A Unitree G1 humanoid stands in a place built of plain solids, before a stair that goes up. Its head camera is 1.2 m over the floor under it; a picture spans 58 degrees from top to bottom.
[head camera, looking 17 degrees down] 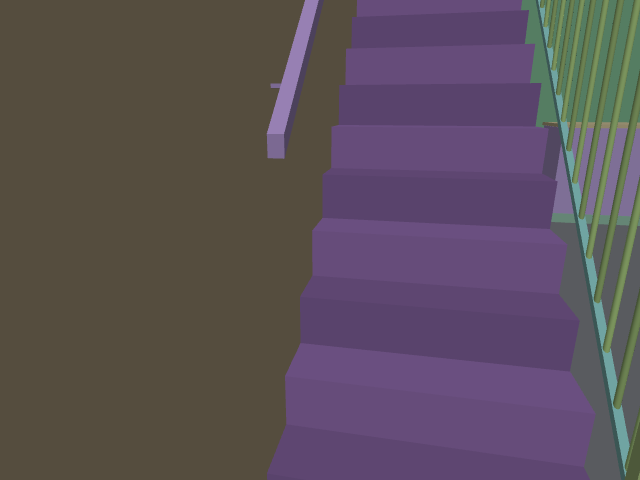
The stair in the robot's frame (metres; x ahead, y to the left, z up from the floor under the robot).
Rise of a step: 0.19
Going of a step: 0.21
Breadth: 0.91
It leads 11 degrees to the right of straight ahead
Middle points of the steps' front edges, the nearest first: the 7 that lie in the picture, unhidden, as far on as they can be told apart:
1.12 -0.33 0.37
1.32 -0.38 0.56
1.52 -0.42 0.75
1.73 -0.46 0.93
1.93 -0.50 1.12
2.13 -0.54 1.31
2.34 -0.58 1.49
